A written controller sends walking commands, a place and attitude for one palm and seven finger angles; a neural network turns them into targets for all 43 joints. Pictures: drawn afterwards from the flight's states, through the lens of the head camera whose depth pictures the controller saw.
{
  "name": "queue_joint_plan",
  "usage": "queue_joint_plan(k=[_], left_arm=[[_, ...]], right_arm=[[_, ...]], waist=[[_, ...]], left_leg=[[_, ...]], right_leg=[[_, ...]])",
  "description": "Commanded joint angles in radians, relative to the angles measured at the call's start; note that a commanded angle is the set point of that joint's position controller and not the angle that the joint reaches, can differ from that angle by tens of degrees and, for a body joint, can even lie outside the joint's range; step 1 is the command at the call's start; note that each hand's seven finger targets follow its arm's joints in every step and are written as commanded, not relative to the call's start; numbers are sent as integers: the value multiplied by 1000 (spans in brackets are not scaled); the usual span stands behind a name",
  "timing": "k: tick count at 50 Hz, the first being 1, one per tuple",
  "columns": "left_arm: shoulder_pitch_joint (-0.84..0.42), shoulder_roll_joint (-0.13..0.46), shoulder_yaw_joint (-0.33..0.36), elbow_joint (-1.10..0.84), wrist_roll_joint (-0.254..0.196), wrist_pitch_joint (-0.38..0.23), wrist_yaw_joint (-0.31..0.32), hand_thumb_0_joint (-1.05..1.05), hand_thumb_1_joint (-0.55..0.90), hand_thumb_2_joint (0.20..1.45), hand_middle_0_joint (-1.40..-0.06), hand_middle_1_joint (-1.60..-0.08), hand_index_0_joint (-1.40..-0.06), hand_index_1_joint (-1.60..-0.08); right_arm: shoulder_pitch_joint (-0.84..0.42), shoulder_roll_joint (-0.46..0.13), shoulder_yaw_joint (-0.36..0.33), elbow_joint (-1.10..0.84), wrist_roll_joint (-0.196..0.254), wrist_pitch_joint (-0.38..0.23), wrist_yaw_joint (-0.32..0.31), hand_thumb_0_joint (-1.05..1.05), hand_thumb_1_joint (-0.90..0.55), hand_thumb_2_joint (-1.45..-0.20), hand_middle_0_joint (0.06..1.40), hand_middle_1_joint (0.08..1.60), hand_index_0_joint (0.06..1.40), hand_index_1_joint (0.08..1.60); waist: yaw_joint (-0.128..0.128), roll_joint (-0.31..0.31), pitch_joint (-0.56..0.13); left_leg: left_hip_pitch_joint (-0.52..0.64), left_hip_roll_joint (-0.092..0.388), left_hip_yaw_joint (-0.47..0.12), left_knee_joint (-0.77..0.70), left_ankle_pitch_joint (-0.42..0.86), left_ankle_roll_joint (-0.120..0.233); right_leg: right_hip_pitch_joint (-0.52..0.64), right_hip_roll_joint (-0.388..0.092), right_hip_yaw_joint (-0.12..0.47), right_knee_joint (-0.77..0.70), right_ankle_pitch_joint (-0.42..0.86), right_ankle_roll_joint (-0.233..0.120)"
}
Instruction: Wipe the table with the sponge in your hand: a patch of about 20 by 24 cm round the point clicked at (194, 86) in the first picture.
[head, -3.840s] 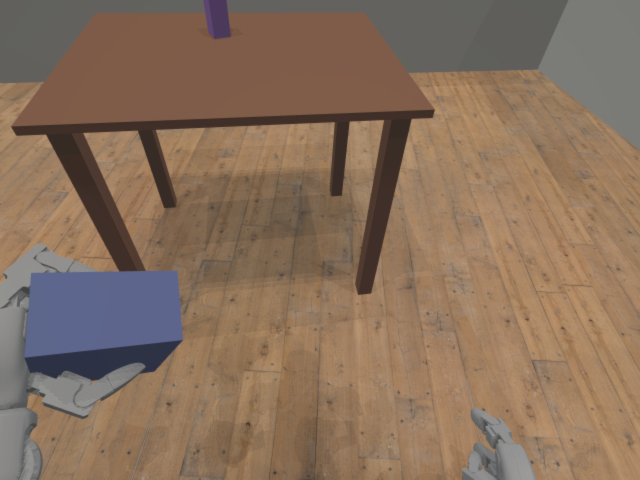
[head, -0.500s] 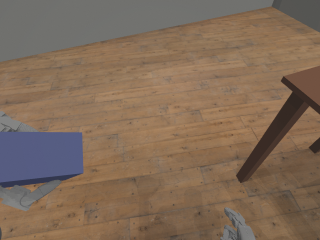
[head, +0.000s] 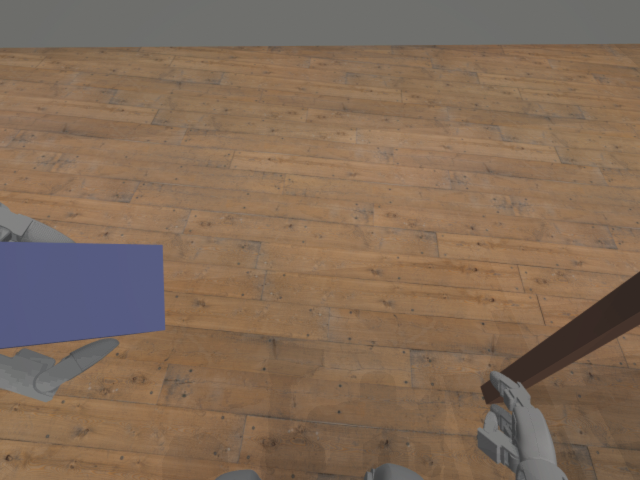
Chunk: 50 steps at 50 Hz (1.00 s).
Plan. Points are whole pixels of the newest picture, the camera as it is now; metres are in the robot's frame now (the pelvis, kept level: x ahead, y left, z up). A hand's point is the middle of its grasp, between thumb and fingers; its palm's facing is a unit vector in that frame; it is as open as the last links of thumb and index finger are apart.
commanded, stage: walk to a spot facing it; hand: left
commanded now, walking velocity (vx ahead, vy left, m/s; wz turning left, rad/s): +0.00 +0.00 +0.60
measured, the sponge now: (93, 299) +0.24 +0.21 +0.17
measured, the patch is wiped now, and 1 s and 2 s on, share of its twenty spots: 0.00 0.00 0.00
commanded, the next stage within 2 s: none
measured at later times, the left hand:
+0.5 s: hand out of the picture +0.10 +0.21 +0.17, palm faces +0.61 -0.65 -0.45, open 10.7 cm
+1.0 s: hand out of the picture -0.08 +0.22 +0.21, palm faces +0.80 -0.46 -0.38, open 10.7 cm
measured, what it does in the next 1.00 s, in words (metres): walks backwards, turning left: right foot, then left foot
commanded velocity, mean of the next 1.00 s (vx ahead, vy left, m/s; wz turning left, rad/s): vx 0.10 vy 0.00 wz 0.58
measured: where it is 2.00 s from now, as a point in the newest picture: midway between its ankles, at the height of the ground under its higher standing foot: outside the picture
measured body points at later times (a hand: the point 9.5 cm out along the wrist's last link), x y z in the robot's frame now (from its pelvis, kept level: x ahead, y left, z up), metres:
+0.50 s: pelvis -0.03 -0.09 +0.02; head +0.00 -0.10 +0.47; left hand +0.07 +0.24 +0.19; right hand +0.22 -0.27 -0.08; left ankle -0.09 +0.04 -0.62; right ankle +0.00 -0.16 -0.72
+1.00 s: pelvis -0.10 -0.09 +0.03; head -0.11 -0.06 +0.47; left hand -0.12 +0.24 +0.23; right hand +0.13 -0.15 -0.06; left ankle -0.14 +0.01 -0.72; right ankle -0.01 -0.22 -0.63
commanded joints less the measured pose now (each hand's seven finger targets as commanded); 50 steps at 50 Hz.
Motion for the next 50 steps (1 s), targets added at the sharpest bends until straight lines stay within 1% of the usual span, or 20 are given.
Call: queue_joint_plan(k=[1, 3, 6, 11, 13, 14, 15, 16, 17, 18, 20, 22, 31, 34, 35, 37, 38, 39, 43, 50], left_arm=[[-19, 144, 96, -251, 9, -62, -6, 0, 100, 1300, -1200, -1600, -1200, -1600], [-2, 151, 108, -349, -3, -65, -1, 0, 100, 1300, -1200, -1600, -1200, -1600], [64, 110, 88, -362, -27, -55, -6, 0, 100, 1300, -1200, -1600, -1200, -1600], [48, 90, 99, -179, -38, -25, -11, 0, 100, 1300, -1200, -1600, -1200, -1600], [19, 75, 90, -103, -36, -7, -16, 0, 100, 1300, -1200, -1600, -1200, -1600], [-27, 69, 75, -85, -31, -3, -18, 0, 100, 1300, -1200, -1600, -1200, -1600], [-56, 115, 87, -55, -14, 10, -11, 0, 100, 1300, -1200, -1600, -1200, -1600], [-81, 170, 116, -30, -25, 26, 0, 0, 100, 1300, -1200, -1600, -1200, -1600], [-126, 147, 87, 3, -27, 31, 3, 0, 100, 1300, -1200, -1600, -1200, -1600], [-133, 88, 26, 0, -28, 36, -4, 0, 100, 1300, -1200, -1600, -1200, -1600], [-79, 98, 43, -4, -11, 17, -10, 0, 100, 1300, -1200, -1600, -1200, -1600], [-103, 111, 44, -43, -2, -9, -3, 0, 100, 1300, -1200, -1600, -1200, -1600], [19, 136, 123, -196, -17, -20, 43, 0, 100, 1300, -1200, -1600, -1200, -1600], [33, 96, 99, -192, -28, -17, 36, 0, 100, 1300, -1200, -1600, -1200, -1600], [16, 97, 92, -201, -34, -23, 34, 0, 100, 1300, -1200, -1600, -1200, -1600], [-5, 111, 76, -255, -25, -67, 17, 0, 100, 1300, -1200, -1600, -1200, -1600], [-30, 132, 91, -212, 10, -78, -2, 0, 100, 1300, -1200, -1600, -1200, -1600], [-59, 159, 97, -232, 25, -77, -12, 0, 100, 1300, -1200, -1600, -1200, -1600], [-107, 85, 26, -286, 17, -68, -15, 0, 100, 1300, -1200, -1600, -1200, -1600], [-84, 59, 14, -154, 1, -45, -12, 0, 100, 1300, -1200, -1600, -1200, -1600]], right_arm=[[-2, -140, -33, -103, 15, -79, 30, 0, -900, -900, 200, 300, 200, 300], [-10, -124, -20, -101, 15, -99, 37, 0, -900, -900, 200, 300, 200, 300], [-3, -106, -3, -95, 11, -129, 42, 0, -900, -900, 200, 300, 200, 300], [11, -105, 2, -59, 7, -142, 29, 0, -900, -900, 200, 300, 200, 300], [0, -98, 7, -54, 12, -131, 22, 0, -900, -900, 200, 300, 200, 300], [-11, -86, 13, -54, 17, -125, 21, 0, -900, -900, 200, 300, 200, 300], [-5, -61, 19, -56, 20, -116, 18, 0, -900, -900, 200, 300, 200, 300], [-36, -69, 16, -72, 18, -119, 6, 0, -900, -900, 200, 300, 200, 300], [-45, -80, 24, -48, 4, -122, -3, 0, -900, -900, 200, 300, 200, 300], [-52, -103, 0, -33, 12, -117, 6, 0, -900, -900, 200, 300, 200, 300], [-87, -67, 28, -42, 2, -100, -3, 0, -900, -900, 200, 300, 200, 300], [-114, -62, 37, -48, -1, -89, -18, 0, -900, -900, 200, 300, 200, 300], [-57, -75, 6, -129, -17, -66, -32, 0, -900, -900, 200, 300, 200, 300], [-8, -75, 4, -130, -16, -43, -22, 0, -900, -900, 200, 300, 200, 300], [4, -92, -3, -127, -14, -39, -21, 0, -900, -900, 200, 300, 200, 300], [6, -140, -15, -132, -11, -68, -3, 0, -900, -900, 200, 300, 200, 300], [24, -119, -14, -107, -2, -84, 15, 0, -900, -900, 200, 300, 200, 300], [-32, -117, 0, -105, -14, -93, 19, 0, -900, -900, 200, 300, 200, 300], [-9, -122, -10, -72, 16, -118, 39, 0, -900, -900, 200, 300, 200, 300], [-11, -103, 22, -38, -3, -135, 16, 0, -900, -900, 200, 300, 200, 300]], waist=[[-1, 274, -239], [12, 342, -257], [14, 414, -264], [15, 315, -234], [30, 242, -233], [35, 149, -226], [27, -83, -216], [27, -269, -191], [28, -182, -196], [12, -224, -203], [18, -103, -149], [20, -79, -151], [61, -103, -276], [7, -32, -318], [-20, 48, -326], [6, 451, -248], [13, 345, -202], [7, 334, -191], [6, 310, -157], [10, 322, -154]], left_leg=[[293, 302, -406, -189, 778, 179], [211, 217, -290, -213, 662, 121], [91, 186, -265, -253, 517, 95], [58, 213, -373, -229, 383, 104], [30, 177, -353, -163, 300, 71], [-18, 130, -330, -86, 175, 37], [-167, 21, -202, 95, -99, -33], [-284, -67, -153, 408, -321, -76], [-264, -39, -204, 588, -294, -80], [-271, -29, -219, 665, -269, -87], [-289, -11, -154, 712, -161, -112], [-268, -8, -113, 637, -161, -114], [-99, 16, -19, 98, -226, -73], [78, -22, -10, -160, -27, -67], [195, 9, -50, -233, 122, -50], [334, 397, -587, -270, 838, 186], [336, 417, -616, -254, 784, 219], [273, 396, -599, -268, 614, 221], [145, 205, -371, -333, 172, 135], [53, 181, -428, -433, -227, 149]], right_leg=[[-233, 41, 133, 119, 38, 35], [-117, 66, 92, 9, 151, 41], [32, 109, 50, -112, 192, 49], [137, 152, 51, -340, 133, 56], [235, 156, 44, -543, 260, 54], [298, 97, 78, -701, 356, 35], [384, -112, 262, -782, 465, -38], [320, -316, 509, -779, 635, -134], [252, -345, 405, -767, 692, -154], [246, -327, 403, -757, 658, -123], [256, -207, 196, -690, 849, -126], [292, -186, 90, -683, 920, -121], [429, -259, 103, -610, 964, -185], [349, -208, 32, -443, 870, -110], [246, -162, 0, -292, 750, -68], [-187, 63, 29, 60, -100, 25], [-272, 48, 91, 142, -95, 7], [-299, 14, 130, 195, -13, 12], [-215, 57, 87, 168, 217, 32], [-41, 110, 46, -95, 162, 31]])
